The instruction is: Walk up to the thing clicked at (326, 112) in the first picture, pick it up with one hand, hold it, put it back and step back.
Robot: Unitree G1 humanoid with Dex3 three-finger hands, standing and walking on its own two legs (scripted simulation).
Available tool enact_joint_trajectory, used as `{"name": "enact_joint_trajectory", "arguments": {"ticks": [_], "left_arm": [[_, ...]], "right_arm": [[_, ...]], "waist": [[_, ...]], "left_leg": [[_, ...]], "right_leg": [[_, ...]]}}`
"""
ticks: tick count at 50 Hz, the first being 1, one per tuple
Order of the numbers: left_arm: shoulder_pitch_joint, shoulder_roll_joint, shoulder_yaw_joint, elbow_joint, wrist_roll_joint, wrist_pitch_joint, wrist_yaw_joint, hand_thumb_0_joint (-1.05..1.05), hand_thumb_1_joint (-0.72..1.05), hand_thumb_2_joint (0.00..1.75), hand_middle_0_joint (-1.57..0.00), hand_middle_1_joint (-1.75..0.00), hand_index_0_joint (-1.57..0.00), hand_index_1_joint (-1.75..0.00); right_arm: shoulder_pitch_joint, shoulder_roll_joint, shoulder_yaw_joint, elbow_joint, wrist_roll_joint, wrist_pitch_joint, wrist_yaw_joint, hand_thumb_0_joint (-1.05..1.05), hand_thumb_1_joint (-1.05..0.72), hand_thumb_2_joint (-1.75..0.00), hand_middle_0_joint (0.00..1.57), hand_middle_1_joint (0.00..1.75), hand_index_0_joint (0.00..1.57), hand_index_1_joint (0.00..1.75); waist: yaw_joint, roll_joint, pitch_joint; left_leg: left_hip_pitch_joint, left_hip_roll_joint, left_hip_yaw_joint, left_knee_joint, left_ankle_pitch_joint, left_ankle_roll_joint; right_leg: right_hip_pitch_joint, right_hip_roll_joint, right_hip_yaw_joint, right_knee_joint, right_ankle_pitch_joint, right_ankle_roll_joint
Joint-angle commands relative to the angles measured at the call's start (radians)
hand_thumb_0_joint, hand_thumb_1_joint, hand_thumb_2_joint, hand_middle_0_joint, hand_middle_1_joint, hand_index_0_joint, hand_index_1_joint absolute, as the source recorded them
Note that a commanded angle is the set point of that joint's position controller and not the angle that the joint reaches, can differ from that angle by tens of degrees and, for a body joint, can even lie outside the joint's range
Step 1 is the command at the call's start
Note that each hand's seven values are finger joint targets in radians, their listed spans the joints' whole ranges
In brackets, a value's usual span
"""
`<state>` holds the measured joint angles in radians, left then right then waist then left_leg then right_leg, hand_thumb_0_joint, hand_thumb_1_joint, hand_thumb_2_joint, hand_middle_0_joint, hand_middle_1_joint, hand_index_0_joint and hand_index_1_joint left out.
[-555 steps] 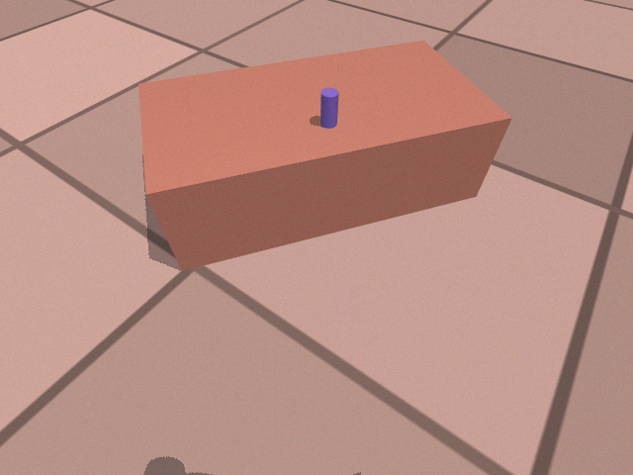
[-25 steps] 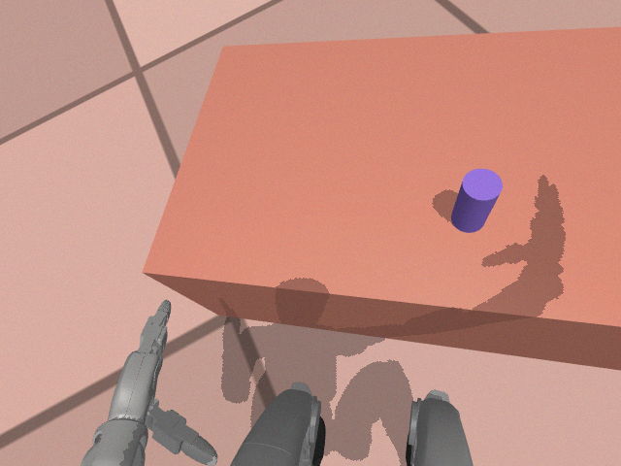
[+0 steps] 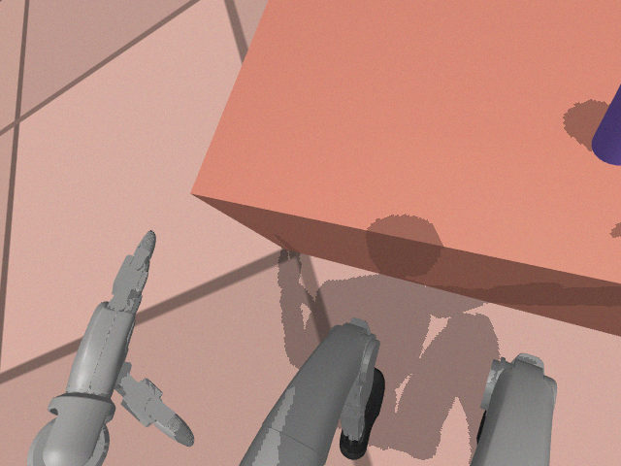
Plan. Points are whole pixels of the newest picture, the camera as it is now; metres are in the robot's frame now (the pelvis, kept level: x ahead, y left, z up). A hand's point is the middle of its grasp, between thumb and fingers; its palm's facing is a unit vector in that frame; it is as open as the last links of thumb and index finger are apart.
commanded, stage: close in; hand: right
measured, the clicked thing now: out of the picture +0.56 -0.23 -0.08
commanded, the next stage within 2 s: rest palm in 0.48 s
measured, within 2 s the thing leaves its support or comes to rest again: leaves its support in 1.88 s
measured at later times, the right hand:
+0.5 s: hand out of the picture +0.52 -0.23 -0.08, palm faces +0.19 +0.98 +0.03, open 17.7 cm
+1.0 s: hand (618, 137) +0.54 -0.21 -0.09, palm faces +0.18 +0.98 +0.01, open 16.7 cm
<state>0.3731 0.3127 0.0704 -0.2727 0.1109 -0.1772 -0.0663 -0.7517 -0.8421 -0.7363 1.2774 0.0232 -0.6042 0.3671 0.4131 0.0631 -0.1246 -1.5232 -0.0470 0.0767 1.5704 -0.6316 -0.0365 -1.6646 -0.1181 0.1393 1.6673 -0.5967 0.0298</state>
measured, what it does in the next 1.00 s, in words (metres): stands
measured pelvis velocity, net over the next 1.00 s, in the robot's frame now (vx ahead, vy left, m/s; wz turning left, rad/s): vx -0.01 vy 0.01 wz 0.01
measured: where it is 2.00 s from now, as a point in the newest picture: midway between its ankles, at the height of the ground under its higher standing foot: (419, 447)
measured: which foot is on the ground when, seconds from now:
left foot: down 0.00-1.00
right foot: down 0.00-1.00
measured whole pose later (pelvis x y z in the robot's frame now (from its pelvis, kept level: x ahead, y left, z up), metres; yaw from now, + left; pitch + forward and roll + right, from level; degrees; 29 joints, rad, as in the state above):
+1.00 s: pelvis -0.01 +0.01 -0.04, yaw +0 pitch +34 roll +7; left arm 0.48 0.35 0.18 -0.55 0.08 -0.09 -0.11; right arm -0.83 -0.69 -0.63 1.11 -0.07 -0.51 0.12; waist 0.44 0.04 -0.13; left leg -1.68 -0.05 0.05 1.73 -0.66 -0.03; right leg -1.79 -0.12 0.13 1.79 -0.61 0.05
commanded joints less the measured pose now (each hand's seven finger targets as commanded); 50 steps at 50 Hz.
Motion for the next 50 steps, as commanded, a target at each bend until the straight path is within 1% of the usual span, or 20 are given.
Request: {"name": "enact_joint_trajectory", "arguments": {"ticks": [1,5,6,9,11,14,17,18,20,23,29,30,35,37,39,42,46,47,48,50], "left_arm": [[0.121,0.253,0.231,-0.25,-0.017,-0.04,0.016,0.0,-0.54,0.05,-0.04,-0.05,-0.04,-0.05],[0.15,0.253,0.276,-0.222,-0.019,-0.016,0.009,0.0,-0.52,0.04,-0.04,-0.05,-0.04,-0.04],[0.164,0.241,0.275,-0.189,-0.021,-0.009,0.006,0.0,-0.52,0.04,-0.04,-0.05,-0.04,-0.04],[0.136,0.198,0.252,-0.147,-0.022,0.004,-0.003,0.0,-0.51,0.03,-0.03,-0.05,-0.04,-0.04],[0.101,0.222,0.264,-0.231,-0.025,0.006,-0.002,0.0,-0.52,0.03,-0.04,-0.05,-0.04,-0.04],[0.107,0.259,0.281,-0.353,-0.027,0.022,0.005,0.0,-0.53,0.04,-0.04,-0.05,-0.04,-0.04],[0.132,0.269,0.293,-0.372,-0.036,0.041,0.007,0.0,-0.54,0.05,-0.04,-0.04,-0.04,-0.04],[0.128,0.264,0.293,-0.375,-0.04,0.043,0.008,0.0,-0.53,0.05,-0.04,-0.04,-0.03,-0.04],[0.138,0.255,0.294,-0.397,-0.045,0.047,0.008,0.0,-0.53,0.04,-0.04,-0.04,-0.04,-0.04],[0.182,0.214,0.277,-0.361,-0.048,0.044,0.001,0.0,-0.53,0.04,-0.04,-0.05,-0.04,-0.04],[0.177,0.231,0.304,-0.407,-0.046,0.033,0.002,0.0,-0.52,0.04,-0.03,-0.05,-0.04,-0.04],[0.185,0.236,0.315,-0.389,-0.046,0.033,0.004,0.0,-0.59,0.08,-0.04,-0.03,-0.02,-0.05],[0.193,0.213,0.294,-0.39,-0.041,0.03,-0.002,0.0,-0.6,0.09,-0.04,-0.03,-0.02,-0.06],[0.195,0.227,0.313,-0.362,-0.043,0.033,-0.003,0.0,-0.6,0.09,-0.04,-0.03,-0.02,-0.06],[0.201,0.229,0.312,-0.382,-0.044,0.033,-0.008,0.0,-0.56,0.06,-0.04,-0.05,-0.04,-0.05],[0.191,0.196,0.256,-0.387,-0.042,0.038,-0.014,0.0,-0.56,0.06,-0.04,-0.05,-0.04,-0.05],[0.159,0.243,0.296,-0.456,-0.045,0.041,-0.006,0.0,-0.56,0.06,-0.04,-0.05,-0.04,-0.05],[0.163,0.255,0.316,-0.457,-0.045,0.043,-0.003,0.0,-0.56,0.06,-0.04,-0.05,-0.04,-0.05],[0.173,0.248,0.31,-0.453,-0.043,0.046,-0.005,0.0,-0.55,0.06,-0.04,-0.05,-0.04,-0.05],[0.191,0.252,0.328,-0.421,-0.046,0.048,-0.007,0.0,-0.55,0.06,-0.04,-0.05,-0.04,-0.05]], "right_arm": [[-0.325,-0.274,-0.023,-0.335,0.014,-0.08,-0.04,0.0,0.61,0.0,0.06,0.04,0.06,0.04],[-0.34,-0.226,0.034,-0.437,-0.023,-0.044,-0.082,0.0,0.6,0.0,0.07,0.04,0.06,0.04],[-0.352,-0.224,0.038,-0.455,-0.029,-0.035,-0.095,0.0,0.6,0.0,0.07,0.03,0.06,0.03],[-0.352,-0.119,0.093,-0.411,-0.033,-0.005,-0.125,0.0,0.61,0.0,0.07,0.04,0.06,0.04],[-0.34,-0.109,0.088,-0.388,-0.042,0.009,-0.146,0.0,0.61,0.0,0.06,0.04,0.06,0.04],[-0.352,-0.106,0.084,-0.375,-0.055,0.018,-0.17,0.0,0.61,0.0,0.06,0.04,0.05,0.04],[-0.292,-0.084,0.064,-0.286,-0.047,0.029,-0.194,0.0,0.61,-0.01,0.05,0.05,0.05,0.05],[-0.285,-0.077,0.076,-0.276,-0.05,0.029,-0.193,0.0,0.61,-0.01,0.05,0.05,0.05,0.05],[-0.303,-0.098,0.062,-0.31,-0.053,0.025,-0.2,0.0,0.61,-0.01,0.05,0.05,0.05,0.05],[-0.325,-0.056,0.075,-0.299,-0.043,0.014,-0.204,0.0,0.61,-0.01,0.05,0.05,0.04,0.05],[-0.363,-0.078,0.09,-0.39,-0.063,-0.012,-0.221,0.0,0.61,-0.02,0.04,0.05,0.04,0.05],[-0.382,-0.081,0.094,-0.406,-0.067,-0.014,-0.223,0.0,0.56,-0.04,0.05,0.05,0.05,0.05],[-0.388,-0.048,0.121,-0.423,-0.077,0.001,-0.228,0.0,0.56,-0.02,0.07,0.04,0.06,0.04],[-0.372,-0.034,0.125,-0.404,-0.074,0.011,-0.227,0.0,0.58,0.0,0.09,0.02,0.08,0.03],[-0.35,-0.03,0.125,-0.389,-0.08,0.021,-0.228,0.0,0.54,0.0,0.2,0.05,0.18,0.05],[-0.384,-0.057,0.109,-0.384,-0.08,0.019,-0.232,0.0,0.56,0.0,0.31,0.12,0.3,0.12],[-0.42,-0.077,0.101,-0.373,-0.083,0.02,-0.245,0.0,0.54,-0.02,0.41,0.19,0.4,0.19],[-0.425,-0.061,0.11,-0.377,-0.086,0.021,-0.246,0.0,0.54,-0.03,0.43,0.21,0.42,0.21],[-0.411,-0.034,0.123,-0.336,-0.088,0.026,-0.247,0.0,0.51,-0.06,0.47,0.24,0.46,0.24],[-0.391,-0.026,0.127,-0.317,-0.092,0.03,-0.248,0.0,0.46,-0.12,0.54,0.31,0.53,0.31]], "waist": [[-0.031,-0.578,-0.694],[-0.043,-0.684,-0.66],[-0.058,-0.708,-0.642],[-0.051,-0.648,-0.513],[-0.041,-0.56,-0.531],[-0.024,-0.49,-0.622],[-0.01,-0.377,-0.552],[-0.013,-0.379,-0.53],[-0.021,-0.37,-0.56],[-0.002,-0.377,-0.521],[-0.005,-0.442,-0.603],[-0.003,-0.462,-0.612],[-0.005,-0.493,-0.623],[-0.008,-0.509,-0.594],[-0.006,-0.498,-0.596],[-0.01,-0.462,-0.592],[0.011,-0.43,-0.624],[0.029,-0.436,-0.627],[0.038,-0.423,-0.604],[0.033,-0.438,-0.593]], "left_leg": [[0.147,-0.025,0.017,-0.109,0.33,0.071],[0.069,-0.022,0.018,-0.088,0.288,0.075],[0.043,-0.023,0.018,-0.082,0.255,0.077],[-0.01,-0.019,0.018,-0.068,0.198,0.075],[0.013,-0.02,0.022,-0.067,0.184,0.073],[0.081,-0.021,0.025,-0.08,0.235,0.069],[0.125,-0.027,0.026,-0.095,0.253,0.062],[0.124,-0.027,0.02,-0.097,0.234,0.064],[0.128,-0.027,0.013,-0.094,0.229,0.064],[0.105,-0.029,0.005,-0.087,0.217,0.062],[0.119,-0.028,-0.011,-0.081,0.265,0.059],[0.109,-0.028,-0.011,-0.077,0.266,0.059],[0.109,-0.028,-0.02,-0.078,0.286,0.055],[0.082,-0.027,-0.011,-0.065,0.273,0.06],[0.071,-0.029,0.0,-0.054,0.275,0.062],[0.079,-0.031,-0.002,-0.042,0.302,0.06],[0.105,-0.031,-0.004,-0.048,0.288,0.059],[0.099,-0.03,-0.006,-0.053,0.29,0.057],[0.093,-0.033,-0.003,-0.056,0.281,0.056],[0.069,-0.033,-0.002,-0.047,0.281,0.057]], "right_leg": [[0.725,0.022,-0.015,-0.143,0.408,-0.023],[0.767,0.015,-0.022,-0.151,0.4,-0.008],[0.759,0.015,-0.023,-0.157,0.368,-0.004],[0.621,0.017,-0.032,-0.138,0.242,-0.009],[0.568,0.02,-0.022,-0.134,0.183,-0.015],[0.591,0.027,-0.012,-0.142,0.22,-0.025],[0.471,0.039,-0.019,-0.133,0.183,-0.043],[0.451,0.04,-0.025,-0.14,0.153,-0.045],[0.456,0.038,-0.028,-0.136,0.153,-0.048],[0.426,0.039,-0.039,-0.114,0.131,-0.049],[0.494,0.035,-0.047,-0.09,0.2,-0.046],[0.508,0.035,-0.048,-0.086,0.208,-0.044],[0.515,0.031,-0.052,-0.07,0.232,-0.042],[0.514,0.033,-0.051,-0.081,0.227,-0.038],[0.515,0.033,-0.045,-0.083,0.236,-0.038],[0.471,0.031,-0.043,-0.057,0.258,-0.043],[0.458,0.034,-0.037,-0.066,0.223,-0.049],[0.472,0.033,-0.039,-0.06,0.22,-0.05],[0.453,0.035,-0.039,-0.061,0.202,-0.052],[0.455,0.035,-0.042,-0.056,0.212,-0.051]]}}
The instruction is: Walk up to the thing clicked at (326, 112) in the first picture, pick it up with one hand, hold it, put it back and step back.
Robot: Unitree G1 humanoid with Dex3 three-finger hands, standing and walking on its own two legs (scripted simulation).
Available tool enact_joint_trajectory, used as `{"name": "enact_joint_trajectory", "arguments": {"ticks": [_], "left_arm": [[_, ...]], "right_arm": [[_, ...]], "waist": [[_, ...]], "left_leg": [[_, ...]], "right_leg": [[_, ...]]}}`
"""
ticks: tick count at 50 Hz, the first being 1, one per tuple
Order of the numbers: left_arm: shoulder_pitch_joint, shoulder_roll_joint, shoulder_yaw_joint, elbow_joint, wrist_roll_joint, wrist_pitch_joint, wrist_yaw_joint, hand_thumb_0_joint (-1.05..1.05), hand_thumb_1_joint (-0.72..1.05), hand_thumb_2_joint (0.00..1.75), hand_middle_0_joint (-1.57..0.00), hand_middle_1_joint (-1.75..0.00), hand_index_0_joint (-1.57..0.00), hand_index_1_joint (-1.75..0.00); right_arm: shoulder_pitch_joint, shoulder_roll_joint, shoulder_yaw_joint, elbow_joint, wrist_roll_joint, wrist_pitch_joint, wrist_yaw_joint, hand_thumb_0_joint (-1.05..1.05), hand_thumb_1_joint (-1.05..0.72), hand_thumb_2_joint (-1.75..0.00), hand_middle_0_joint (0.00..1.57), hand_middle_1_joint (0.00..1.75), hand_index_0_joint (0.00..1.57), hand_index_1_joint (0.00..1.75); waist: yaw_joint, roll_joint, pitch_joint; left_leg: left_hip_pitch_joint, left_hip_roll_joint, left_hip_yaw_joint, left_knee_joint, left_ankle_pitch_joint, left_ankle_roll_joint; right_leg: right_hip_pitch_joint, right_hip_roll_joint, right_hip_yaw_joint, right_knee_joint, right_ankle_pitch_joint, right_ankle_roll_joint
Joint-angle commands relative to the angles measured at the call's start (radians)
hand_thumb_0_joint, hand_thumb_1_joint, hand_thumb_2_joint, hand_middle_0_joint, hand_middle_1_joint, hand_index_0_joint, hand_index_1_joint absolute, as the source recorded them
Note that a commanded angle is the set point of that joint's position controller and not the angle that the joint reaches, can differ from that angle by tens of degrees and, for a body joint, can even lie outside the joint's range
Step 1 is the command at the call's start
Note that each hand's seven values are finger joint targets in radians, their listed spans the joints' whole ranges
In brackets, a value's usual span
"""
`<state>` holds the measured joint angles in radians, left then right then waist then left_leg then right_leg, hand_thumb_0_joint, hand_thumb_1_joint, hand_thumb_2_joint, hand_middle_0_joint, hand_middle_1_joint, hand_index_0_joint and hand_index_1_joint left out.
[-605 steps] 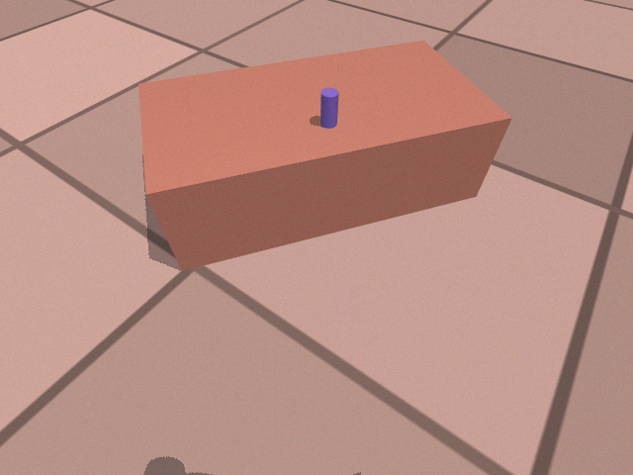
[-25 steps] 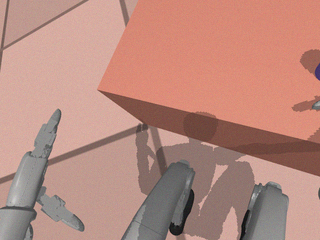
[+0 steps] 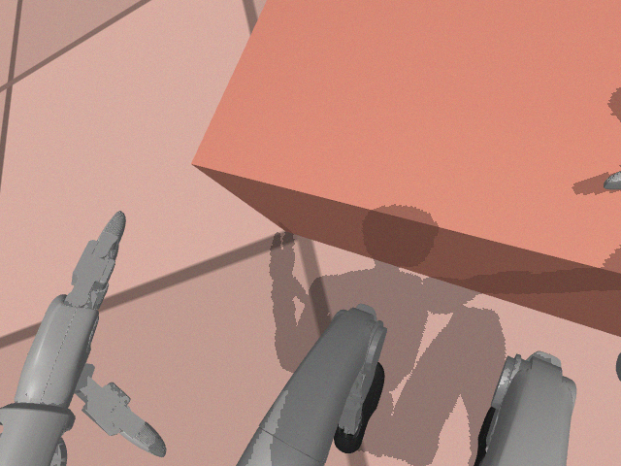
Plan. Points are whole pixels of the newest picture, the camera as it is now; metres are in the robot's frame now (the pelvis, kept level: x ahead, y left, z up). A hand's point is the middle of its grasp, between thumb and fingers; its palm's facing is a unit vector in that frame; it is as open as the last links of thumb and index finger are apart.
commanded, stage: close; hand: right
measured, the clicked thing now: out of the picture +0.57 -0.24 -0.04
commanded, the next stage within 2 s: settle in 0.50 s
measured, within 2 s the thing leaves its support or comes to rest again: leaves its support in 0.88 s
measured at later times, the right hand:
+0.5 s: hand out of the picture +0.56 -0.23 -0.04, palm faces +0.19 +0.98 +0.00, open 9.1 cm
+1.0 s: hand out of the picture +0.54 -0.23 -0.02, palm faces +0.18 +0.98 -0.02, open 9.0 cm
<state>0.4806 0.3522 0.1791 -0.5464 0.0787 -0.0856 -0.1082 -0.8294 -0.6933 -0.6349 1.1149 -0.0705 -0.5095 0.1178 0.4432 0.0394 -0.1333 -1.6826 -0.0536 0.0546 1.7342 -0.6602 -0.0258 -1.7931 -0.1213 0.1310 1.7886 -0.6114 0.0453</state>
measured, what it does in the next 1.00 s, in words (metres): stands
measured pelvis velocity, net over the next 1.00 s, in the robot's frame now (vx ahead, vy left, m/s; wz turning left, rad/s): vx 0.00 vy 0.00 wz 0.00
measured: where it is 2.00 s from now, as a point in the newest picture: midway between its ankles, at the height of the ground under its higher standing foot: (417, 444)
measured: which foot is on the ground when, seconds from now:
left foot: down 0.00-1.00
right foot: down 0.00-1.00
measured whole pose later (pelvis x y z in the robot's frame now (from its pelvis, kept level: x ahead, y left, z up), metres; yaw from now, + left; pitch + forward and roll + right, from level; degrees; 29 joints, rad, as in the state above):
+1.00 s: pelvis +0.00 +0.00 +0.02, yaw +0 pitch +33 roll +7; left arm 0.49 0.34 0.17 -0.50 0.07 -0.07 -0.10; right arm -0.81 -0.68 -0.58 1.05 -0.09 -0.42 0.09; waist 0.43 0.05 -0.14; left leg -1.60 -0.06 0.06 1.65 -0.63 -0.02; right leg -1.71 -0.12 0.13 1.71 -0.59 0.05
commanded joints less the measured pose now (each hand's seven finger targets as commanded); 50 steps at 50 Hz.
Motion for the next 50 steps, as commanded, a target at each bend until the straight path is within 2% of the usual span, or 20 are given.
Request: {"name": "enact_joint_trajectory", "arguments": {"ticks": [1,4,5,7,11,12,16,19,20,22,23,26,27,29,32,34,38,43,46,50], "left_arm": [[0.093,0.209,0.217,-0.138,-0.016,-0.043,0.034,0.0,-0.55,0.06,-0.04,-0.05,-0.03,-0.05],[0.092,0.195,0.201,-0.146,-0.015,-0.04,0.027,0.0,-0.55,0.06,-0.03,-0.04,-0.03,-0.05],[0.089,0.201,0.216,-0.139,-0.016,-0.037,0.028,0.0,-0.56,0.06,-0.04,-0.04,-0.03,-0.05],[0.088,0.192,0.211,-0.145,-0.018,-0.038,0.027,0.0,-0.55,0.06,-0.03,-0.04,-0.03,-0.05],[0.079,0.202,0.22,-0.161,-0.021,-0.038,0.029,0.0,-0.54,0.06,-0.03,-0.04,-0.03,-0.05],[0.086,0.2,0.221,-0.151,-0.022,-0.036,0.028,0.0,-0.55,0.06,-0.03,-0.05,-0.03,-0.05],[0.089,0.183,0.199,-0.163,-0.025,-0.038,0.024,0.0,-0.55,0.06,-0.03,-0.04,-0.03,-0.05],[0.08,0.201,0.215,-0.192,-0.029,-0.039,0.027,0.0,-0.55,0.06,-0.03,-0.04,-0.03,-0.05],[0.086,0.202,0.217,-0.187,-0.026,-0.039,0.028,0.0,-0.56,0.06,-0.04,-0.04,-0.03,-0.05],[0.1,0.185,0.203,-0.163,-0.027,-0.039,0.028,0.0,-0.55,0.06,-0.04,-0.04,-0.03,-0.05],[0.101,0.179,0.199,-0.146,-0.027,-0.038,0.029,0.0,-0.56,0.06,-0.04,-0.04,-0.03,-0.05],[0.077,0.194,0.202,-0.183,-0.025,-0.043,0.03,0.0,-0.57,0.06,-0.04,-0.04,-0.03,-0.05],[0.078,0.185,0.184,-0.167,-0.024,-0.041,0.029,0.0,-0.56,0.06,-0.04,-0.04,-0.03,-0.05],[0.089,0.194,0.199,-0.161,-0.025,-0.038,0.028,0.0,-0.56,0.06,-0.04,-0.04,-0.03,-0.05],[0.084,0.21,0.203,-0.212,-0.025,-0.035,0.028,0.0,-0.59,0.08,-0.06,-0.05,-0.04,-0.06],[0.074,0.235,0.238,-0.226,-0.029,-0.032,0.032,0.0,-0.58,0.08,-0.05,-0.05,-0.04,-0.06],[0.102,0.208,0.221,-0.193,-0.03,-0.027,0.029,0.0,-0.57,0.08,-0.05,-0.05,-0.04,-0.06],[0.101,0.146,0.154,-0.102,-0.028,-0.029,0.031,0.0,-0.56,0.07,-0.05,-0.04,-0.04,-0.06],[0.081,0.181,0.169,-0.102,-0.024,-0.031,0.044,0.0,-0.56,0.07,-0.05,-0.05,-0.04,-0.06],[0.047,0.189,0.156,-0.083,-0.018,-0.019,0.052,0.0,-0.57,0.08,-0.05,-0.04,-0.04,-0.06]], "right_arm": [[-0.325,-0.183,0.021,-0.178,0.0,-0.064,0.0,0.0,0.47,-0.14,0.57,0.34,0.56,0.34],[-0.368,-0.222,0.018,-0.223,-0.012,-0.059,-0.007,0.0,0.46,-0.16,0.64,0.39,0.63,0.39],[-0.39,-0.227,0.021,-0.23,-0.012,-0.056,-0.01,0.0,0.43,-0.16,0.67,0.4,0.66,0.4],[-0.394,-0.195,0.042,-0.206,-0.012,-0.045,-0.01,0.0,0.4,-0.2,0.75,0.46,0.74,0.46],[-0.352,-0.189,0.051,-0.206,-0.024,-0.031,-0.008,0.0,0.33,-0.31,0.89,0.6,0.88,0.6],[-0.322,-0.163,0.058,-0.173,-0.023,-0.025,-0.006,0.0,0.31,-0.34,0.93,0.63,0.92,0.64],[-0.329,-0.185,0.03,-0.202,-0.007,-0.023,-0.015,0.0,0.19,-0.47,1.02,0.75,1.01,0.75],[-0.33,-0.231,0.002,-0.237,-0.001,-0.024,-0.02,0.0,0.1,-0.56,1.08,0.83,1.08,0.84],[-0.345,-0.224,0.011,-0.229,-0.002,-0.025,-0.02,0.0,0.05,-0.59,1.11,0.86,1.11,0.87],[-0.36,-0.224,0.02,-0.231,-0.006,-0.03,-0.019,0.0,-0.06,-0.66,1.17,0.92,1.15,0.93],[-0.347,-0.186,0.034,-0.19,-0.004,-0.029,-0.017,0.0,-0.1,-0.68,1.18,0.94,1.17,0.94],[-0.367,-0.233,0.011,-0.18,-0.011,-0.03,-0.03,0.0,-0.17,-0.74,1.22,1.0,1.21,1.0],[-0.367,-0.224,0.014,-0.165,-0.01,-0.032,-0.029,0.0,-0.19,-0.82,1.22,1.05,1.21,1.05],[-0.37,-0.233,0.01,-0.151,-0.008,-0.035,-0.028,0.0,-0.23,-0.88,1.26,1.1,1.25,1.1],[-0.38,-0.243,0.016,-0.196,-0.02,-0.036,-0.02,0.0,-0.24,-1.06,1.21,1.25,1.24,1.25],[-0.375,-0.264,0.016,-0.222,-0.023,-0.029,-0.017,0.0,-0.28,-1.19,1.25,1.32,1.28,1.32],[-0.382,-0.257,0.02,-0.275,-0.011,-0.01,-0.01,0.0,-0.34,-1.3,1.3,1.41,1.33,1.41],[-0.451,-0.252,0.04,-0.373,0.01,-0.008,-0.014,0.0,-0.23,-1.25,1.33,1.41,1.36,1.41],[-0.432,-0.251,0.054,-0.365,0.013,-0.008,-0.026,0.0,-0.19,-1.25,1.34,1.42,1.38,1.42],[-0.402,-0.22,0.06,-0.295,0.018,0.002,-0.041,0.0,-0.24,-1.31,1.38,1.47,1.42,1.47]], "waist": [[0.007,-0.434,-0.597],[-0.01,-0.452,-0.633],[0.003,-0.464,-0.625],[0.012,-0.446,-0.602],[-0.012,-0.478,-0.616],[-0.001,-0.477,-0.573],[-0.017,-0.447,-0.571],[-0.024,-0.44,-0.619],[-0.003,-0.444,-0.604],[-0.005,-0.446,-0.595],[0.012,-0.434,-0.556],[0.014,-0.403,-0.566],[0.013,-0.413,-0.553],[0.02,-0.414,-0.541],[0.009,-0.468,-0.589],[0.004,-0.47,-0.627],[-0.024,-0.523,-0.642],[-0.053,-0.563,-0.628],[-0.051,-0.551,-0.643],[-0.037,-0.46,-0.608]], "left_leg": [[0.211,-0.026,0.026,-0.197,0.317,0.047],[0.225,-0.025,0.024,-0.195,0.34,0.047],[0.231,-0.023,0.02,-0.199,0.339,0.046],[0.241,-0.023,0.018,-0.213,0.332,0.043],[0.206,-0.024,0.028,-0.198,0.307,0.051],[0.188,-0.023,0.035,-0.193,0.295,0.053],[0.221,-0.024,0.03,-0.206,0.301,0.049],[0.25,-0.025,0.025,-0.214,0.322,0.047],[0.252,-0.026,0.024,-0.217,0.328,0.046],[0.238,-0.026,0.023,-0.213,0.333,0.046],[0.214,-0.027,0.028,-0.209,0.318,0.046],[0.244,-0.027,0.023,-0.215,0.325,0.045],[0.222,-0.025,0.026,-0.202,0.32,0.046],[0.214,-0.027,0.029,-0.202,0.306,0.047],[0.208,-0.025,0.037,-0.198,0.277,0.057],[0.232,-0.026,0.035,-0.213,0.283,0.054],[0.246,-0.027,0.031,-0.228,0.3,0.056],[0.257,-0.023,0.02,-0.251,0.298,0.054],[0.271,-0.023,0.023,-0.27,0.302,0.055],[0.342,-0.028,0.016,-0.32,0.343,0.047]], "right_leg": [[0.607,0.038,-0.031,-0.173,0.248,-0.063],[0.627,0.034,-0.032,-0.167,0.286,-0.063],[0.622,0.035,-0.033,-0.164,0.275,-0.063],[0.597,0.035,-0.036,-0.166,0.246,-0.066],[0.64,0.035,-0.033,-0.184,0.255,-0.056],[0.63,0.035,-0.033,-0.188,0.25,-0.052],[0.596,0.037,-0.036,-0.184,0.225,-0.061],[0.622,0.034,-0.038,-0.184,0.256,-0.062],[0.617,0.035,-0.037,-0.179,0.255,-0.063],[0.61,0.034,-0.037,-0.175,0.262,-0.064],[0.595,0.034,-0.036,-0.173,0.247,-0.064],[0.568,0.033,-0.03,-0.171,0.235,-0.07],[0.57,0.034,-0.032,-0.164,0.241,-0.066],[0.558,0.037,-0.03,-0.168,0.221,-0.067],[0.628,0.037,-0.026,-0.208,0.224,-0.055],[0.66,0.037,-0.026,-0.209,0.224,-0.057],[0.712,0.033,-0.034,-0.226,0.266,-0.052],[0.741,0.03,-0.045,-0.238,0.273,-0.046],[0.792,0.027,-0.04,-0.255,0.292,-0.045],[0.741,0.032,-0.04,-0.27,0.287,-0.06]]}}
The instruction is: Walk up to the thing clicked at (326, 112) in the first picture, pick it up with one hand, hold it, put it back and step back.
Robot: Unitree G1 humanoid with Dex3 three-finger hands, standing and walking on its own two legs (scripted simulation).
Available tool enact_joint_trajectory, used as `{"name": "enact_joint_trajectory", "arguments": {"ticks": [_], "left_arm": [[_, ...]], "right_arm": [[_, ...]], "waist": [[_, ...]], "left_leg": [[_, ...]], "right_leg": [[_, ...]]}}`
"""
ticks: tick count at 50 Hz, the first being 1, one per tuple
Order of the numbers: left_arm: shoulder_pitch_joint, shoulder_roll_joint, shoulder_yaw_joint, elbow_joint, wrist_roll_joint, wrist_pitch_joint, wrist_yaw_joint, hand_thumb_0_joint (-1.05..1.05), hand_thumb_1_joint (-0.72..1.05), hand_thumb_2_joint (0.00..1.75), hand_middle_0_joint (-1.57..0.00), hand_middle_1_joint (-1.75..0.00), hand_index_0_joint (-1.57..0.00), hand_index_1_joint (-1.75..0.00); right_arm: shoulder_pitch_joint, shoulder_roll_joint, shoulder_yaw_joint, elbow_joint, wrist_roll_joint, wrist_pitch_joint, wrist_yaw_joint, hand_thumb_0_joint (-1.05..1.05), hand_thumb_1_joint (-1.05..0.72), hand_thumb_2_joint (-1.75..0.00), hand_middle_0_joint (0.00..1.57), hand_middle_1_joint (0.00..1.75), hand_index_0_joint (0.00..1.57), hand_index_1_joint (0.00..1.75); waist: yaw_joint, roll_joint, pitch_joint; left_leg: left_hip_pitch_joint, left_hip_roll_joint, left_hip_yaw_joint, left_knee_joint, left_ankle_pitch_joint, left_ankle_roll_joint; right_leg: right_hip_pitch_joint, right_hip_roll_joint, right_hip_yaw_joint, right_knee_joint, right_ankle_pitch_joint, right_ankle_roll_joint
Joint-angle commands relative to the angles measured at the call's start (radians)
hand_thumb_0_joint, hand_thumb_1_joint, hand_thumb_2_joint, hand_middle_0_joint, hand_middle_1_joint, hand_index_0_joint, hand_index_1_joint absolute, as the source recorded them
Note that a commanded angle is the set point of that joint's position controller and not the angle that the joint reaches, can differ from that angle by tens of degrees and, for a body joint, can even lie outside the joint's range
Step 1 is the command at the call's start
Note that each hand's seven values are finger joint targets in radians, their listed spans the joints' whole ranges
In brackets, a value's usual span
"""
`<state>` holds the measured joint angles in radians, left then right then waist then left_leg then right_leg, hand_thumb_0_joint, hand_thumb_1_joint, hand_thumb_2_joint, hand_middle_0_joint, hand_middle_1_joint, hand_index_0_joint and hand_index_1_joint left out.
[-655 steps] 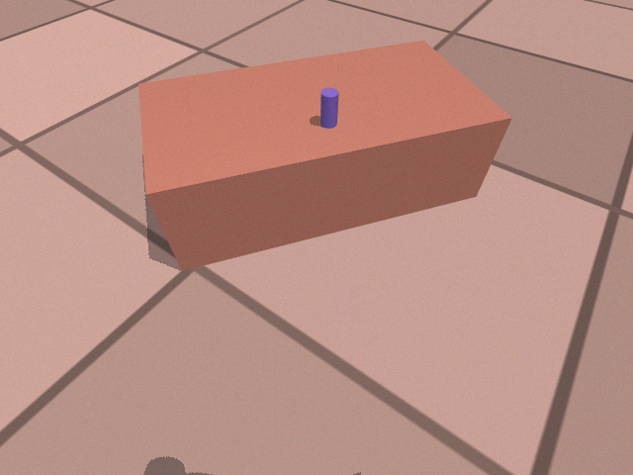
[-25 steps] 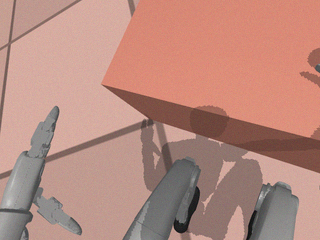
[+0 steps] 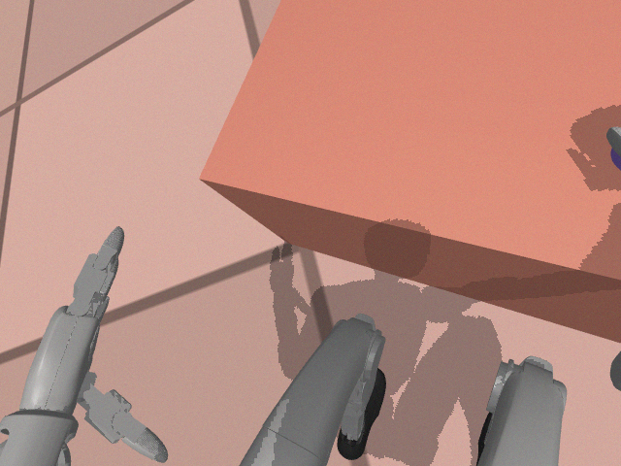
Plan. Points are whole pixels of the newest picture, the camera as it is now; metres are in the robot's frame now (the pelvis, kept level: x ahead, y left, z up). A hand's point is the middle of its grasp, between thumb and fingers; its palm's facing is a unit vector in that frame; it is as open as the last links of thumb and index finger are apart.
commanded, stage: settle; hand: right
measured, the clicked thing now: out of the picture +0.55 -0.22 -0.03
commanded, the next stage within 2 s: lift in 0.66 s
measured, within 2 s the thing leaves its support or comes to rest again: neither
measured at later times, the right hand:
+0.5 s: hand out of the picture +0.55 -0.24 +0.01, palm faces +0.18 +0.98 +0.00, open 9.0 cm
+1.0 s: hand out of the picture +0.54 -0.24 +0.04, palm faces +0.17 +0.98 +0.00, open 9.0 cm
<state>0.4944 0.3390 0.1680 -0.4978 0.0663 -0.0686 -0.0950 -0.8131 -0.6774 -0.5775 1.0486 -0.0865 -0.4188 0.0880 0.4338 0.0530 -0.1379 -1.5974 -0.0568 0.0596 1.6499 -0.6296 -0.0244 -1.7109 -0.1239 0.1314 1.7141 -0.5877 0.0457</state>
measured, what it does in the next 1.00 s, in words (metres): rises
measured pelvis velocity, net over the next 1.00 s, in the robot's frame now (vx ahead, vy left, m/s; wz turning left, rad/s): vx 0.02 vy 0.00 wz -0.03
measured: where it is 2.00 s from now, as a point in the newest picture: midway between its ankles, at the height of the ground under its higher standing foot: (419, 450)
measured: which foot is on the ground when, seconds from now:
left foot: down 0.00-1.00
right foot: down 0.00-1.00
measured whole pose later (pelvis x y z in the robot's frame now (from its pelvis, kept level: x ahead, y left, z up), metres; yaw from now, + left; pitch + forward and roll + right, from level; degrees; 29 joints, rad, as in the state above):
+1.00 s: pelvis +0.02 +0.00 +0.06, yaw -2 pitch +30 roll +7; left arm 0.42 0.29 0.08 -0.31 0.08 -0.03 -0.06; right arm -0.82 -0.64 -0.55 1.15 -0.05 -0.45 0.12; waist 0.38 0.02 -0.14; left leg -1.36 -0.05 0.05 1.42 -0.58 -0.02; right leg -1.48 -0.12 0.10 1.49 -0.54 0.04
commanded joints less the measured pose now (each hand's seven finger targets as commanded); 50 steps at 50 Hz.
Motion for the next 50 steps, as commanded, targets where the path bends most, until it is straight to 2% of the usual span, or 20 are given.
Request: {"name": "enact_joint_trajectory", "arguments": {"ticks": [1,5,10,14,16,18,23,27,29,30,33,36,38,39,41,42,43,46,49,50], "left_arm": [[0.024,0.207,0.166,-0.149,-0.006,-0.035,0.04,0.0,-0.57,0.08,-0.05,-0.04,-0.04,-0.06],[0.021,0.183,0.142,-0.052,-0.007,-0.026,0.048,0.0,-0.57,0.08,-0.05,-0.04,-0.04,-0.06],[-0.019,0.196,0.132,-0.119,-0.005,-0.029,0.058,0.0,-0.57,0.07,-0.05,-0.04,-0.04,-0.06],[0.009,0.162,0.108,-0.043,-0.003,-0.027,0.058,0.0,-0.57,0.07,-0.05,-0.04,-0.03,-0.05],[-0.008,0.181,0.121,-0.072,-0.002,-0.031,0.063,0.0,-0.57,0.07,-0.05,-0.04,-0.04,-0.06],[0.016,0.173,0.113,-0.051,0.002,-0.03,0.063,0.0,-0.56,0.07,-0.05,-0.05,-0.04,-0.06],[-0.006,0.177,0.114,-0.026,0.006,-0.031,0.064,0.0,-0.57,0.07,-0.04,-0.04,-0.03,-0.06],[-0.011,0.15,0.083,0.038,0.011,-0.023,0.063,0.0,-0.57,0.07,-0.04,-0.04,-0.03,-0.06],[-0.057,0.193,0.122,-0.004,0.012,-0.024,0.069,0.0,-0.57,0.07,-0.05,-0.04,-0.03,-0.06],[-0.044,0.189,0.115,0.006,0.015,-0.021,0.07,0.0,-0.57,0.07,-0.04,-0.04,-0.03,-0.05],[-0.026,0.138,0.062,0.055,0.012,-0.012,0.062,0.0,-0.57,0.07,-0.04,-0.04,-0.03,-0.05],[-0.046,0.171,0.088,0.005,0.017,-0.011,0.064,0.0,-0.57,0.07,-0.04,-0.04,-0.03,-0.05],[-0.008,0.138,0.06,0.073,0.015,-0.002,0.058,0.0,-0.56,0.06,-0.04,-0.04,-0.04,-0.05],[-0.014,0.13,0.06,0.08,0.013,-0.003,0.058,0.0,-0.56,0.07,-0.04,-0.04,-0.04,-0.05],[-0.053,0.157,0.077,-0.005,0.008,-0.012,0.062,0.0,-0.55,0.06,-0.04,-0.04,-0.04,-0.04],[-0.058,0.165,0.083,-0.003,0.01,-0.01,0.063,0.0,-0.54,0.05,-0.04,-0.04,-0.04,-0.04],[-0.04,0.143,0.06,0.001,0.011,-0.008,0.06,0.0,-0.54,0.05,-0.04,-0.05,-0.04,-0.04],[-0.036,0.134,0.057,0.004,0.004,-0.013,0.062,0.0,-0.54,0.06,-0.04,-0.05,-0.04,-0.04],[-0.011,0.13,0.058,0.055,0.004,-0.011,0.063,0.0,-0.54,0.06,-0.04,-0.04,-0.04,-0.04],[0.006,0.107,0.041,0.092,0.004,-0.008,0.06,0.0,-0.54,0.06,-0.04,-0.04,-0.04,-0.04]], "right_arm": [[-0.413,-0.235,0.004,-0.211,0.037,-0.086,-0.011,0.0,-0.25,-1.31,1.39,1.48,1.43,1.48],[-0.441,-0.224,0.017,-0.166,0.043,-0.086,0.001,0.0,-0.23,-1.28,1.37,1.45,1.4,1.45],[-0.436,-0.232,0.009,-0.107,0.038,-0.101,0.014,0.0,-0.25,-1.28,1.34,1.43,1.37,1.43],[-0.462,-0.248,0.006,-0.107,0.045,-0.109,0.028,0.0,-0.28,-1.31,1.31,1.44,1.35,1.44],[-0.491,-0.274,-0.005,-0.155,0.044,-0.112,0.029,0.0,-0.29,-1.29,1.3,1.42,1.33,1.42],[-0.466,-0.234,0.012,-0.126,0.048,-0.11,0.033,0.0,-0.31,-1.32,1.31,1.44,1.34,1.44],[-0.486,-0.262,0.01,-0.17,0.045,-0.112,0.028,0.0,-0.32,-1.32,1.33,1.45,1.36,1.45],[-0.486,-0.222,0.035,-0.136,0.045,-0.115,0.025,0.0,-0.32,-1.32,1.31,1.44,1.34,1.45],[-0.488,-0.256,0.014,-0.153,0.045,-0.117,0.022,0.0,-0.33,-1.34,1.32,1.46,1.36,1.46],[-0.491,-0.245,0.021,-0.145,0.044,-0.116,0.023,0.0,-0.32,-1.34,1.32,1.46,1.35,1.46],[-0.491,-0.208,0.041,-0.111,0.048,-0.115,0.026,0.0,-0.34,-1.36,1.31,1.47,1.34,1.47],[-0.477,-0.24,0.018,-0.113,0.042,-0.117,0.02,0.0,-0.35,-1.36,1.32,1.47,1.35,1.47],[-0.466,-0.19,0.04,-0.061,0.05,-0.116,0.024,0.0,-0.37,-1.38,1.31,1.48,1.35,1.48],[-0.467,-0.194,0.035,-0.069,0.052,-0.119,0.025,0.0,-0.29,-1.35,1.35,1.48,1.38,1.48],[-0.469,-0.233,0.011,-0.1,0.051,-0.122,0.024,0.0,-0.27,-1.36,1.37,1.5,1.4,1.5],[-0.473,-0.244,0.013,-0.116,0.047,-0.123,0.024,0.0,-0.25,-1.37,1.37,1.51,1.4,1.51],[-0.453,-0.229,0.019,-0.098,0.047,-0.122,0.028,0.0,-0.25,-1.37,1.36,1.5,1.4,1.5],[-0.439,-0.186,0.028,-0.129,0.067,-0.127,0.036,0.0,-0.27,-1.35,1.35,1.48,1.39,1.48],[-0.415,-0.218,0.01,-0.183,0.072,-0.124,0.036,0.0,-0.27,-1.34,1.35,1.48,1.39,1.48],[-0.383,-0.182,0.024,-0.16,0.076,-0.117,0.038,0.0,-0.27,-1.35,1.36,1.49,1.39,1.49]], "waist": [[-0.028,-0.461,-0.621],[-0.033,-0.443,-0.563],[-0.019,-0.384,-0.576],[-0.038,-0.416,-0.562],[-0.041,-0.427,-0.614],[-0.03,-0.441,-0.597],[-0.051,-0.486,-0.643],[-0.061,-0.486,-0.596],[-0.054,-0.475,-0.653],[-0.045,-0.478,-0.66],[-0.058,-0.468,-0.602],[-0.044,-0.448,-0.651],[-0.049,-0.454,-0.567],[-0.052,-0.453,-0.547],[-0.046,-0.421,-0.607],[-0.056,-0.428,-0.619],[-0.059,-0.422,-0.604],[-0.073,-0.428,-0.614],[-0.109,-0.441,-0.636],[-0.113,-0.429,-0.618]], "left_leg": [[0.28,-0.025,0.011,-0.242,0.317,0.046],[0.259,-0.025,0.002,-0.265,0.282,0.047],[0.312,-0.024,0.013,-0.288,0.279,0.049],[0.32,-0.021,-0.007,-0.307,0.29,0.047],[0.333,-0.021,-0.001,-0.31,0.295,0.047],[0.32,-0.022,0.009,-0.311,0.301,0.047],[0.321,-0.023,0.019,-0.31,0.344,0.049],[0.322,-0.023,0.021,-0.32,0.347,0.05],[0.351,-0.024,0.022,-0.33,0.374,0.047],[0.359,-0.024,0.022,-0.329,0.39,0.047],[0.346,-0.024,0.021,-0.342,0.386,0.049],[0.394,-0.024,0.021,-0.353,0.416,0.043],[0.361,-0.024,0.019,-0.36,0.375,0.048],[0.355,-0.023,0.018,-0.366,0.362,0.047],[0.409,-0.021,0.013,-0.382,0.366,0.044],[0.418,-0.02,0.009,-0.386,0.355,0.046],[0.423,-0.021,0.007,-0.393,0.353,0.044],[0.436,-0.02,0.01,-0.403,0.342,0.047],[0.465,-0.018,0.003,-0.415,0.384,0.042],[0.463,-0.02,0.003,-0.418,0.396,0.039]], "right_leg": [[0.664,0.037,-0.04,-0.207,0.267,-0.062],[0.634,0.037,-0.042,-0.23,0.226,-0.064],[0.652,0.043,-0.034,-0.267,0.202,-0.064],[0.644,0.046,-0.043,-0.272,0.213,-0.067],[0.7,0.044,-0.041,-0.283,0.232,-0.062],[0.728,0.04,-0.039,-0.287,0.254,-0.058],[0.81,0.036,-0.034,-0.299,0.349,-0.053],[0.798,0.038,-0.035,-0.315,0.357,-0.051],[0.841,0.037,-0.031,-0.312,0.39,-0.053],[0.852,0.036,-0.032,-0.311,0.413,-0.052],[0.821,0.04,-0.036,-0.323,0.407,-0.056],[0.854,0.04,-0.037,-0.323,0.429,-0.057],[0.811,0.044,-0.041,-0.342,0.385,-0.055],[0.802,0.043,-0.041,-0.349,0.362,-0.056],[0.808,0.044,-0.041,-0.353,0.333,-0.062],[0.812,0.046,-0.046,-0.362,0.315,-0.06],[0.807,0.048,-0.048,-0.364,0.307,-0.061],[0.833,0.05,-0.047,-0.388,0.303,-0.058],[0.861,0.052,-0.052,-0.386,0.357,-0.061],[0.853,0.053,-0.056,-0.383,0.369,-0.062]]}}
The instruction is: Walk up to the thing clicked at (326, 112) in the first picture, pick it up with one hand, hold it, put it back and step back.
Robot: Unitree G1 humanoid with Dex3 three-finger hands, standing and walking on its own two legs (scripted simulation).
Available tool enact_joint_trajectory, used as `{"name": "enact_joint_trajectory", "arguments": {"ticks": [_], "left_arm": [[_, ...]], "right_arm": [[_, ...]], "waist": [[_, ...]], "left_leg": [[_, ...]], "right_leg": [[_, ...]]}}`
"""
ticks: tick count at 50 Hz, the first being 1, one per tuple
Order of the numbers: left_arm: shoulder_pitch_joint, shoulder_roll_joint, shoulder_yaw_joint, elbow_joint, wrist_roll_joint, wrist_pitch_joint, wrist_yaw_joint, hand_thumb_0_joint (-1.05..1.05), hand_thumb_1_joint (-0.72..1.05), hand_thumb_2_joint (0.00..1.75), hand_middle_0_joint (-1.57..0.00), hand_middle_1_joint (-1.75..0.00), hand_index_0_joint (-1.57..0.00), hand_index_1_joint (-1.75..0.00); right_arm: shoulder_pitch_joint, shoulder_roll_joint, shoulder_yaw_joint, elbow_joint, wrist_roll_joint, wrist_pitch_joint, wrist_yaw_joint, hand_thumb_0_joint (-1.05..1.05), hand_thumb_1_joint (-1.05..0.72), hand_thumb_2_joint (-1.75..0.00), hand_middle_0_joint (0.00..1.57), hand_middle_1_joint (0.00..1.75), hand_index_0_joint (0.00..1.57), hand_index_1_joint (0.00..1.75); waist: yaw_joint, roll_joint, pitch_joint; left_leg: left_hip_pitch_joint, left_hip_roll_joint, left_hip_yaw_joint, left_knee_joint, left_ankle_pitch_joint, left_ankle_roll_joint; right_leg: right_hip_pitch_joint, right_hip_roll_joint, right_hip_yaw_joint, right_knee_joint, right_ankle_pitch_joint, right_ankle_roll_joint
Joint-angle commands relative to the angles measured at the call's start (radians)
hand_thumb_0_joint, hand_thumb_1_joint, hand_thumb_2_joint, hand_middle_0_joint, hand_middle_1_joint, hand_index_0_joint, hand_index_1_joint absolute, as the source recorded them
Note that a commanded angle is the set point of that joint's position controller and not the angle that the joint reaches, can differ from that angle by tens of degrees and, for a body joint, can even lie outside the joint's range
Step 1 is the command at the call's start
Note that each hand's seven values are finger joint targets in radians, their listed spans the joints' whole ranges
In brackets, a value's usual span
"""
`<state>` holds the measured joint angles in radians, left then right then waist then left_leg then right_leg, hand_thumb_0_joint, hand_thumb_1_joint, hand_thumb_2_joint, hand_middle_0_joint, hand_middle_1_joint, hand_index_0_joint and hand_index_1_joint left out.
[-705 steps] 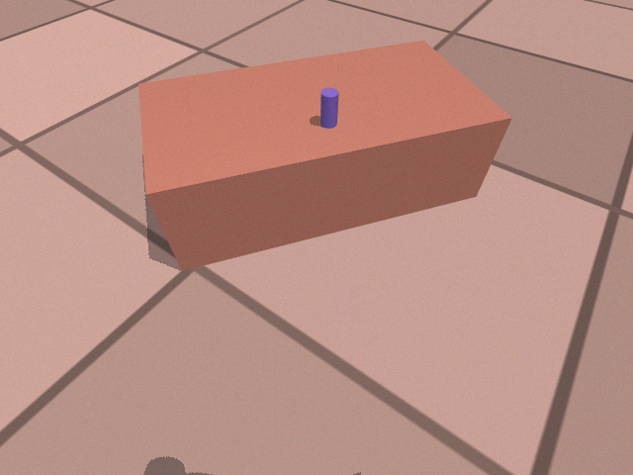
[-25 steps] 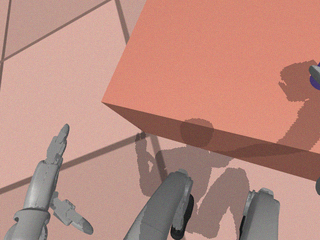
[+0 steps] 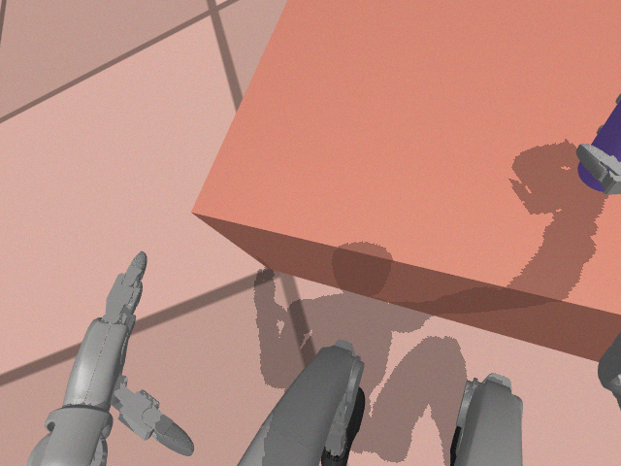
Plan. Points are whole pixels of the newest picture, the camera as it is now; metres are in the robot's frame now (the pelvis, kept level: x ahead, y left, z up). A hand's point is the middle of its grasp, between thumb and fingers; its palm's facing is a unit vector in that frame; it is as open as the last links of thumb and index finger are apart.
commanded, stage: lift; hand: right
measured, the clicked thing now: out of the picture +0.53 -0.22 -0.01
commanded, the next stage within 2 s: hold in 1.48 s
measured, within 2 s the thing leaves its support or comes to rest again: neither
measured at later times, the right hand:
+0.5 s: hand out of the picture +0.45 -0.22 +0.07, palm faces +0.16 +0.99 -0.01, open 9.0 cm
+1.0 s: hand out of the picture +0.39 -0.20 +0.14, palm faces +0.17 +0.99 +0.00, open 9.0 cm
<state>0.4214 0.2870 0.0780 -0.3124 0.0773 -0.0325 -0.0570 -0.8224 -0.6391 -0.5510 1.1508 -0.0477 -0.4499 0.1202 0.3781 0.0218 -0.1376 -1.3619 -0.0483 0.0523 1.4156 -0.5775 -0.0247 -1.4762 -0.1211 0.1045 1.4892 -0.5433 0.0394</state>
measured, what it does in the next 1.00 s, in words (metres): rises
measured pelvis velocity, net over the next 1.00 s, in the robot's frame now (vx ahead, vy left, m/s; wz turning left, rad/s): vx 0.02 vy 0.00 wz -0.07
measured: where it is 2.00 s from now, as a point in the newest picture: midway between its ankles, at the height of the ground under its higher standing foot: (397, 461)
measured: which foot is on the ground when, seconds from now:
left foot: down 0.00-1.00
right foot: down 0.00-1.00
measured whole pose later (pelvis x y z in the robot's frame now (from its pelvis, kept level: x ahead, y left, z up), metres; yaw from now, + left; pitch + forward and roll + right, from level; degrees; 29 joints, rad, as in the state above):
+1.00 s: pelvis +0.02 +0.00 +0.10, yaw -4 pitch +13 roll +2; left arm 0.41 0.24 0.11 0.08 0.01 0.00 0.02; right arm -0.30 -0.22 -0.27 0.63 0.11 -0.37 0.08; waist 0.11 0.00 -0.12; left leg -0.77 0.01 0.00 1.02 -0.49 -0.04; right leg -0.84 -0.07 0.01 1.04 -0.43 0.03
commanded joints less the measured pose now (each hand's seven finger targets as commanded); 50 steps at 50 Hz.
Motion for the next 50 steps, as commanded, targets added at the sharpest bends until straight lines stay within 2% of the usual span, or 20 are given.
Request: {"name": "enact_joint_trajectory", "arguments": {"ticks": [1,5,7,10,13,16,20,21,25,26,29,33,38,39,41,42,43,46,48,50], "left_arm": [[0.077,0.153,0.132,-0.091,-0.009,-0.047,0.022,0.0,-0.54,0.06,-0.04,-0.04,-0.04,-0.04],[0.066,0.182,0.153,-0.072,-0.005,-0.041,0.028,0.0,-0.55,0.06,-0.04,-0.04,-0.04,-0.04],[0.067,0.139,0.12,-0.04,-0.012,-0.038,0.025,0.0,-0.54,0.05,-0.04,-0.04,-0.04,-0.04],[0.039,0.178,0.15,-0.054,-0.011,-0.035,0.033,0.0,-0.54,0.05,-0.04,-0.04,-0.04,-0.04],[0.078,0.152,0.138,-0.02,-0.017,-0.029,0.03,0.0,-0.55,0.06,-0.04,-0.04,-0.04,-0.05],[0.071,0.133,0.123,-0.003,-0.024,-0.03,0.03,0.0,-0.55,0.05,-0.04,-0.04,-0.04,-0.04],[0.079,0.138,0.132,0.047,-0.033,-0.024,0.036,0.0,-0.56,0.06,-0.04,-0.04,-0.04,-0.05],[0.049,0.11,0.106,0.02,-0.034,-0.027,0.035,0.0,-0.56,0.06,-0.04,-0.04,-0.04,-0.05],[0.052,0.117,0.116,0.048,-0.043,-0.025,0.044,0.0,-0.55,0.05,-0.04,-0.04,-0.04,-0.04],[0.083,0.101,0.107,0.116,-0.041,-0.021,0.045,0.0,-0.55,0.05,-0.04,-0.04,-0.04,-0.04],[0.031,0.143,0.145,0.084,-0.049,-0.029,0.055,0.0,-0.55,0.05,-0.04,-0.04,-0.04,-0.04],[0.048,0.07,0.082,0.161,-0.051,-0.033,0.055,0.0,-0.55,0.05,-0.04,-0.04,-0.04,-0.04],[0.017,0.11,0.125,0.186,-0.054,-0.04,0.073,0.0,-0.54,0.04,-0.04,-0.04,-0.04,-0.04],[-0.01,0.087,0.098,0.163,-0.059,-0.042,0.073,0.0,-0.54,0.04,-0.04,-0.04,-0.04,-0.04],[0.014,0.137,0.151,0.209,-0.06,-0.034,0.082,0.0,-0.54,0.04,-0.04,-0.04,-0.04,-0.04],[-0.01,0.122,0.131,0.193,-0.062,-0.035,0.081,0.0,-0.55,0.04,-0.04,-0.04,-0.04,-0.04],[-0.002,0.149,0.167,0.189,-0.064,-0.033,0.086,0.0,-0.54,0.04,-0.04,-0.04,-0.04,-0.04],[-0.033,0.105,0.117,0.189,-0.074,-0.029,0.086,0.0,-0.54,0.04,-0.04,-0.04,-0.03,-0.04],[-0.031,0.117,0.141,0.212,-0.075,-0.03,0.089,0.0,-0.54,0.04,-0.04,-0.04,-0.04,-0.04],[-0.009,0.077,0.106,0.247,-0.075,-0.031,0.085,0.0,-0.54,0.04,-0.03,-0.04,-0.03,-0.04]], "right_arm": [[-0.385,-0.189,0.014,-0.281,0.045,-0.087,0.01,0.0,-0.29,-1.34,1.36,1.48,1.39,1.48],[-0.358,-0.182,0.012,-0.35,0.051,-0.085,-0.002,0.0,-0.32,-1.34,1.37,1.48,1.39,1.48],[-0.295,-0.084,0.057,-0.29,0.063,-0.077,0.004,0.0,-0.34,-1.33,1.36,1.46,1.39,1.46],[-0.331,-0.141,0.03,-0.432,0.066,-0.082,-0.006,0.0,-0.33,-1.33,1.35,1.47,1.38,1.47],[-0.187,-0.016,0.075,-0.366,0.089,-0.063,0.003,0.0,-0.32,-1.34,1.35,1.47,1.38,1.47],[-0.199,-0.006,0.081,-0.475,0.105,-0.064,0.001,0.0,-0.34,-1.32,1.35,1.46,1.38,1.46],[-0.124,0.026,0.097,-0.489,0.119,-0.053,-0.007,0.0,-0.34,-1.33,1.35,1.46,1.38,1.46],[-0.06,0.095,0.131,-0.456,0.121,-0.045,-0.003,0.0,-0.34,-1.32,1.34,1.45,1.37,1.45],[-0.055,0.106,0.146,-0.57,0.134,-0.047,-0.012,0.0,-0.37,-1.31,1.34,1.44,1.37,1.44],[-0.01,0.159,0.176,-0.516,0.135,-0.038,-0.007,0.0,-0.37,-1.32,1.35,1.45,1.37,1.45],[-0.014,0.123,0.167,-0.612,0.139,-0.043,-0.006,0.0,-0.33,-1.3,1.32,1.43,1.35,1.43],[0.043,0.21,0.211,-0.638,0.163,-0.041,-0.002,0.0,-0.34,-1.29,1.32,1.42,1.35,1.42],[0.039,0.202,0.227,-0.786,0.169,-0.047,-0.011,0.0,-0.29,-1.28,1.3,1.41,1.33,1.41],[0.142,0.234,0.236,-0.688,0.165,-0.03,-0.013,0.0,-0.28,-1.28,1.3,1.41,1.33,1.41],[0.099,0.2,0.217,-0.793,0.175,-0.032,-0.024,0.0,-0.31,-1.28,1.3,1.41,1.33,1.41],[0.139,0.232,0.237,-0.746,0.173,-0.019,-0.027,0.0,-0.3,-1.3,1.32,1.44,1.35,1.44],[0.131,0.252,0.249,-0.793,0.181,-0.018,-0.03,0.0,-0.27,-1.29,1.31,1.43,1.34,1.43],[0.185,0.248,0.237,-0.761,0.183,-0.003,-0.044,0.0,-0.27,-1.3,1.33,1.44,1.36,1.44],[0.189,0.265,0.247,-0.777,0.187,-0.004,-0.044,0.0,-0.26,-1.3,1.32,1.44,1.35,1.44],[0.259,0.311,0.278,-0.736,0.182,0.006,-0.036,0.0,-0.24,-1.29,1.31,1.43,1.34,1.43]], "waist": [[-0.053,-0.402,-0.618],[-0.079,-0.399,-0.646],[-0.078,-0.363,-0.565],[-0.116,-0.382,-0.63],[-0.116,-0.3,-0.576],[-0.146,-0.281,-0.597],[-0.163,-0.221,-0.489],[-0.16,-0.178,-0.46],[-0.185,-0.168,-0.414],[-0.19,-0.171,-0.366],[-0.204,-0.187,-0.419],[-0.229,-0.161,-0.354],[-0.251,-0.166,-0.412],[-0.252,-0.11,-0.385],[-0.255,-0.12,-0.395],[-0.258,-0.104,-0.379],[-0.246,-0.085,-0.393],[-0.269,-0.019,-0.297],[-0.261,-0.012,-0.27],[-0.281,-0.013,-0.246]], "left_leg": [[0.232,-0.029,0.008,-0.189,0.35,0.04],[0.269,-0.027,0.014,-0.204,0.371,0.041],[0.267,-0.027,0.013,-0.23,0.347,0.042],[0.308,-0.023,0.008,-0.251,0.339,0.046],[0.358,-0.025,0.018,-0.279,0.374,0.041],[0.408,-0.019,0.001,-0.307,0.396,0.037],[0.455,-0.008,-0.015,-0.358,0.359,0.033],[0.468,-0.008,-0.012,-0.373,0.356,0.03],[0.501,0.002,-0.027,-0.416,0.303,0.033],[0.479,0.001,-0.018,-0.413,0.287,0.037],[0.503,0.003,-0.001,-0.418,0.291,0.042],[0.532,0.008,-0.003,-0.452,0.286,0.037],[0.588,0.016,-0.01,-0.473,0.3,0.037],[0.606,0.014,-0.008,-0.486,0.315,0.031],[0.634,0.018,-0.014,-0.5,0.325,0.03],[0.646,0.018,-0.009,-0.509,0.326,0.029],[0.66,0.019,-0.012,-0.517,0.346,0.025],[0.689,0.024,-0.023,-0.555,0.32,0.018],[0.686,0.03,-0.034,-0.57,0.303,0.015],[0.688,0.032,-0.033,-0.567,0.318,0.017]], "right_leg": [[0.623,0.051,-0.031,-0.163,0.33,-0.056],[0.689,0.052,-0.033,-0.192,0.368,-0.047],[0.652,0.054,-0.037,-0.221,0.326,-0.05],[0.734,0.053,-0.043,-0.257,0.336,-0.043],[0.729,0.06,-0.041,-0.283,0.361,-0.049],[0.749,0.065,-0.054,-0.301,0.368,-0.052],[0.723,0.074,-0.067,-0.355,0.294,-0.055],[0.725,0.074,-0.066,-0.37,0.288,-0.058],[0.753,0.078,-0.075,-0.426,0.237,-0.052],[0.755,0.08,-0.077,-0.446,0.227,-0.047],[0.847,0.077,-0.069,-0.495,0.249,-0.038],[0.856,0.084,-0.081,-0.521,0.236,-0.039],[0.922,0.089,-0.086,-0.548,0.249,-0.036],[0.915,0.089,-0.087,-0.551,0.264,-0.042],[0.923,0.093,-0.092,-0.559,0.266,-0.042],[0.933,0.093,-0.091,-0.573,0.27,-0.042],[0.94,0.092,-0.091,-0.57,0.285,-0.045],[0.889,0.094,-0.099,-0.584,0.254,-0.051],[0.883,0.094,-0.101,-0.591,0.239,-0.052],[0.885,0.096,-0.108,-0.602,0.255,-0.051]]}}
